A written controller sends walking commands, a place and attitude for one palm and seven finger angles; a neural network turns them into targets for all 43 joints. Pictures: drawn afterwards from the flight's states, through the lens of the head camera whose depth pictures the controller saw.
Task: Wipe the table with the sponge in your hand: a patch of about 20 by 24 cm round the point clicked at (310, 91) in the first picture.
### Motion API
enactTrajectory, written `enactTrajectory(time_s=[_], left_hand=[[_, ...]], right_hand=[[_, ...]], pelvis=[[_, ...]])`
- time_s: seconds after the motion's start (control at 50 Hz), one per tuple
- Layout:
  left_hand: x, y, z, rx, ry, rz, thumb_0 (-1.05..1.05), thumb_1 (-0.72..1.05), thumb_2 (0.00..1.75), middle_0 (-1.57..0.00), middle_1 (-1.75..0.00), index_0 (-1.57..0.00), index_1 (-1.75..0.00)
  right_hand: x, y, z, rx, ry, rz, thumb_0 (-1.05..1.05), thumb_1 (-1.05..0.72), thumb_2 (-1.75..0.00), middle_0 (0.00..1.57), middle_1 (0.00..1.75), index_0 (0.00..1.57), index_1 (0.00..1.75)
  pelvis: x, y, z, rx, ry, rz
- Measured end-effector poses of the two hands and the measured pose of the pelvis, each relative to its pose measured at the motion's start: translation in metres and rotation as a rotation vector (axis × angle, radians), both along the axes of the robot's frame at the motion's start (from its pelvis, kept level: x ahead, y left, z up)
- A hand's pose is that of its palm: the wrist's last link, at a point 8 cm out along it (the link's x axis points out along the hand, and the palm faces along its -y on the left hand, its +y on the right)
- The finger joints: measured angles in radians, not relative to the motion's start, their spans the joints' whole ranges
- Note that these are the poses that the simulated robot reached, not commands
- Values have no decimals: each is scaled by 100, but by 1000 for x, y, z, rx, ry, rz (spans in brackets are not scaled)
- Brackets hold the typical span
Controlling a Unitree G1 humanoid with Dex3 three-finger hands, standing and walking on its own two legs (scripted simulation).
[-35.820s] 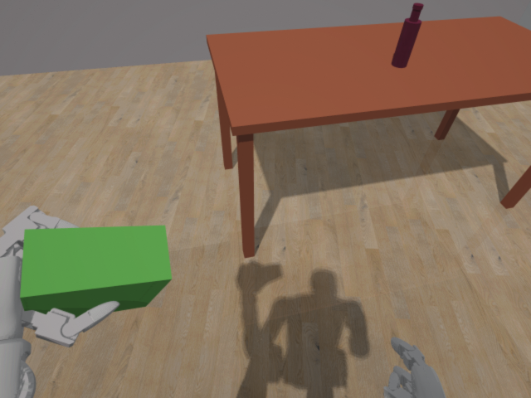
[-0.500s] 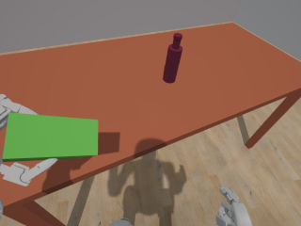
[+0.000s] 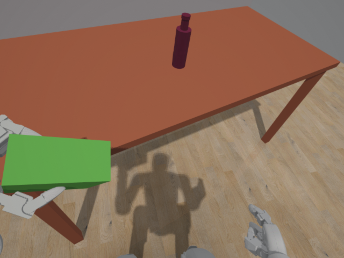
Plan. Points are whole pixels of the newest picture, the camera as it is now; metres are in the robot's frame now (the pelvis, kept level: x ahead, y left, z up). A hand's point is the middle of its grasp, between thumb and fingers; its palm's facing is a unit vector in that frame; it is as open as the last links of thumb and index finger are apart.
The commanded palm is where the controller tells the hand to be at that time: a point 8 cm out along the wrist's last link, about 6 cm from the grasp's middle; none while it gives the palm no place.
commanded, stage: stop stepping back and stand still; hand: left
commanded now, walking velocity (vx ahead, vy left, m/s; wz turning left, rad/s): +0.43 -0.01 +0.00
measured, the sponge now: (71, 167) +0.24 +0.20 +0.14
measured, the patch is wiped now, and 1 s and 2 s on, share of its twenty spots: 1.00 1.00 1.00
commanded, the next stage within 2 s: stand and wait in 1.18 s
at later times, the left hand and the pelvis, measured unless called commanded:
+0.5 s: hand out of the picture +0.06 +0.22 +0.17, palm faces +0.42 -0.82 -0.39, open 10.4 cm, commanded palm +0.01 +0.25 +0.19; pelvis -0.14 -0.03 -0.01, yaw +1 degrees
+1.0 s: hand out of the picture +0.00 +0.19 +0.17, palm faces +0.47 -0.78 -0.40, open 10.4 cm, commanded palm -0.06 +0.22 +0.19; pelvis -0.20 -0.07 -0.01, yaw +4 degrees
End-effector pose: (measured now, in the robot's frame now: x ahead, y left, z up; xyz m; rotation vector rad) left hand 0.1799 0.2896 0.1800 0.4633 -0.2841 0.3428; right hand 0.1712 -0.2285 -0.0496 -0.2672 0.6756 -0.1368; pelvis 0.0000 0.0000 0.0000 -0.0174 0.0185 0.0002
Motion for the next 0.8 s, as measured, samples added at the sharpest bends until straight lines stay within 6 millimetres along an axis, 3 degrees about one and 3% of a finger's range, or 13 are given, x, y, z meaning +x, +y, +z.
enactTrajectory(time_s=[0.1, 0.22, 0.3, 0.4, 0.52, 0.64, 0.72, 0.8], left_hand=[[-43, -20, 8, 10, -18, -4, -1, -53, 103, -69, -132, -73, -132], [-91, -31, 7, 7, -38, 15, -1, -53, 103, -69, -132, -73, -132], [-109, -30, -1, -47, -42, 7, -1, -54, 103, -69, -132, -73, -132], [-138, -27, -8, -6, -82, -18, -1, -54, 103, -69, -132, -73, -132], [-169, -32, 4, 25, -51, 27, -1, -54, 103, -69, -132, -73, -132], [-195, -44, 1, 4, -67, 72, -1, -54, 103, -69, -132, -73, -132], [-212, -55, -4, -48, -40, 46, -1, -54, 103, -69, -132, -73, -132], [-222, -58, -1, -25, -49, 20, -1, -54, 103, -69, -132, -73, -132]], right_hand=[[-43, -2, -9, 44, -6, 19, 1, -91, -90, 20, 30, 20, 30], [-93, -20, -31, 55, 53, 12, 1, -90, -90, 20, 30, 21, 30], [-126, -32, -26, 33, 74, -23, 2, -91, -90, 20, 30, 20, 30], [-159, -43, -27, -16, -3, -65, 2, -91, -90, 20, 30, 20, 30], [-201, -40, -33, 72, -4, -74, 1, -91, -90, 20, 30, 20, 30], [-216, -48, -60, 68, 103, 16, 2, -90, -90, 20, 30, 20, 30], [-219, -53, -47, 49, 112, 2, 2, -91, -90, 20, 30, 20, 30], [-214, -53, -30, 14, 9, -8, 2, -91, -90, 20, 30, 20, 30]], pelvis=[[-32, -12, -2, -25, -14, 11], [-73, -24, -9, -38, -58, 26], [-97, -28, -8, -2, -9, 27], [-132, -25, -25, 29, 17, 27], [-146, -36, -10, 39, -25, 29], [-170, -49, -20, -9, -53, 80], [-183, -52, -13, 11, -32, 64], [-196, -50, -14, 16, -24, 47]])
